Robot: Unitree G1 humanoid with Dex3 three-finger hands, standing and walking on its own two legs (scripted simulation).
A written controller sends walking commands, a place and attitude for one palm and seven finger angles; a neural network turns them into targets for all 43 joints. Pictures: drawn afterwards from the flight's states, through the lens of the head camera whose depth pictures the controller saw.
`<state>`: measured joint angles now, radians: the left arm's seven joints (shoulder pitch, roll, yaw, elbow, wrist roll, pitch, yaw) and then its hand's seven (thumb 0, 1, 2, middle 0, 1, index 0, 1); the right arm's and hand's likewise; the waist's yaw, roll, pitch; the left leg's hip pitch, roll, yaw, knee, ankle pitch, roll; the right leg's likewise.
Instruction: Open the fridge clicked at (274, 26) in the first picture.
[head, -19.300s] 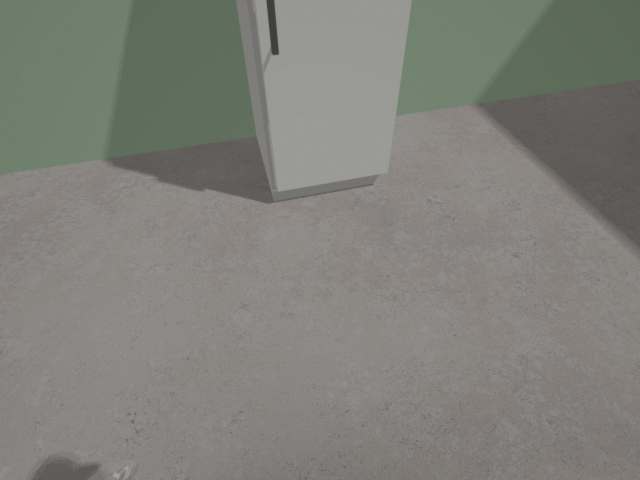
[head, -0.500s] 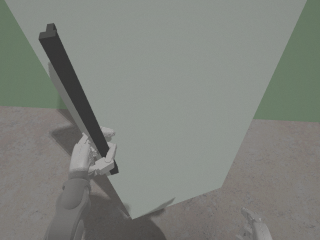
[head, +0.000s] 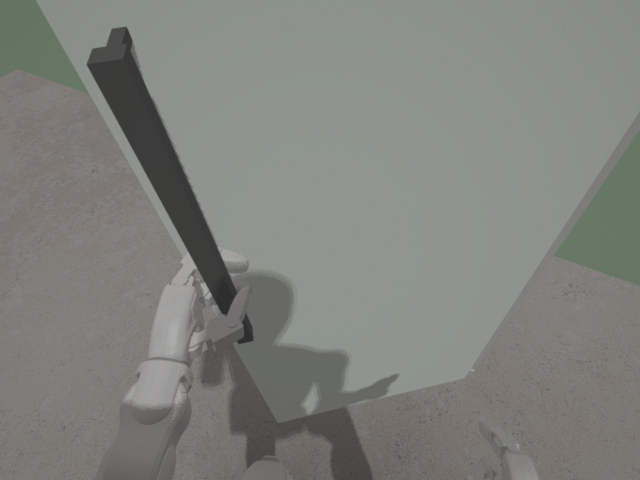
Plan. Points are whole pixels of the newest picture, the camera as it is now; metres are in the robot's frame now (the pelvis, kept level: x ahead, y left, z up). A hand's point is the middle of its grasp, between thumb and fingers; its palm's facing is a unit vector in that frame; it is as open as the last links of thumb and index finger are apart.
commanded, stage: walk backward, drawing the door open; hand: left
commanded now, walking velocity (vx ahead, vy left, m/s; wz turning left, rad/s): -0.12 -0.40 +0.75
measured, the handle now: (203, 236) +0.33 +0.13 +0.17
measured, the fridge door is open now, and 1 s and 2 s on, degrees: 42 76 74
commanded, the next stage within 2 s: stop walking and hold the door back in 0.92 s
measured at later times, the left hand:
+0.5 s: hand (295, 422) +0.17 +0.03 +0.08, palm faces +0.53 -0.81 -0.26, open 6.4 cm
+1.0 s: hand out of the picture +0.07 -0.08 +0.08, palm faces +0.86 -0.44 -0.27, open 6.1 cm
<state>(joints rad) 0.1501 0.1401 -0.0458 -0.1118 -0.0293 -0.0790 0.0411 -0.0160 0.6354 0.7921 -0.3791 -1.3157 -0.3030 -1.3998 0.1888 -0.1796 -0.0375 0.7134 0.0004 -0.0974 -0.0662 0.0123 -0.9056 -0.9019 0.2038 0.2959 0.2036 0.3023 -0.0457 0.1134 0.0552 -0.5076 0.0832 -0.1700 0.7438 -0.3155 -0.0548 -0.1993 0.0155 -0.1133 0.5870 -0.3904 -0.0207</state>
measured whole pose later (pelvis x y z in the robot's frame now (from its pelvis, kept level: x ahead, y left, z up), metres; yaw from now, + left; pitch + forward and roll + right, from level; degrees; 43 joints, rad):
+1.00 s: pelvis +0.06 -0.43 +0.01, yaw +46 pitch -1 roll -4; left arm 0.25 0.27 0.22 -0.19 -0.06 -0.06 0.09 -0.01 0.69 0.81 -0.37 -1.27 -0.27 -1.40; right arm 0.21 -0.16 0.00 0.60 -0.02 -0.12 -0.08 0.01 -0.90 -0.90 0.20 0.30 0.20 0.30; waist 0.02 0.05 0.14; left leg -0.32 0.17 -0.11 0.50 -0.19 -0.10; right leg -0.38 -0.03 -0.01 0.76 -0.35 0.06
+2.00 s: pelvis +0.06 -0.58 +0.01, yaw +54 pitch -2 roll +2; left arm -0.75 0.50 0.41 1.19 -0.02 -0.18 0.04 -0.01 0.64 0.80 -0.34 -1.25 -0.43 -1.40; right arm 0.27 -0.31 0.02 0.82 0.05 -0.10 -0.09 0.01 -0.91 -0.90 0.20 0.30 0.20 0.30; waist -0.09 0.03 0.16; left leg -0.48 0.04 0.01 1.05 -0.40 -0.02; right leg -0.28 0.00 -0.07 0.55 -0.24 -0.06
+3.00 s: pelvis +0.02 -0.56 +0.00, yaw +51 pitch +5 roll +0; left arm -0.56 0.44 0.31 0.88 0.01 -0.23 0.02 0.00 -0.20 0.37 -0.38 -1.34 -0.42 -1.37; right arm 0.33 -0.30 -0.01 0.69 0.02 -0.11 -0.06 0.01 -0.91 -0.90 0.20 0.30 0.20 0.30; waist -0.05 -0.03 -0.02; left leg -0.52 0.02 0.03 0.67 -0.24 0.02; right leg -0.47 -0.01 -0.03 0.68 -0.30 -0.01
